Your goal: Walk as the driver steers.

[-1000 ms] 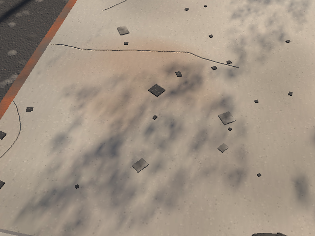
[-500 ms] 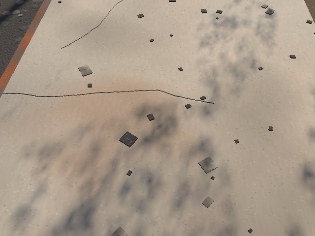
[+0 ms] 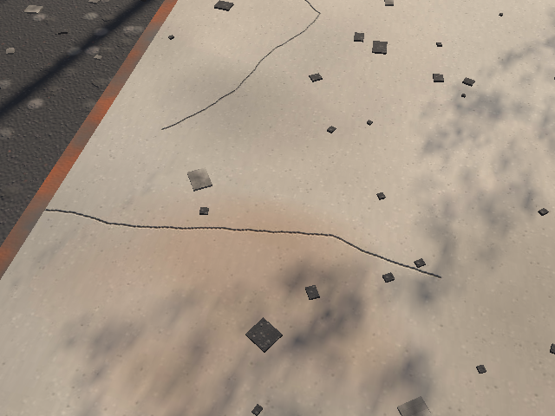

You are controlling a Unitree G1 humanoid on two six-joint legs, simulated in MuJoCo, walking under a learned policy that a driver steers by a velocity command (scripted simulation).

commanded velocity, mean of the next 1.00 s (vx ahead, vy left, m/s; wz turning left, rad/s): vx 0.39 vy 0.00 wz -0.21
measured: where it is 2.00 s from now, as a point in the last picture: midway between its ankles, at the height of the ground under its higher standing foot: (294, 409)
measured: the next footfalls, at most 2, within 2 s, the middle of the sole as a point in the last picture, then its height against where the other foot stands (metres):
left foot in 0.10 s outside the picture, level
right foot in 0.68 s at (332, 394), level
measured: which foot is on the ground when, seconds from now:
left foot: up 0.00-0.08, down 0.10-0.66, up 0.68-1.00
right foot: down 0.00-0.12, up 0.14-0.66, down 0.68-1.00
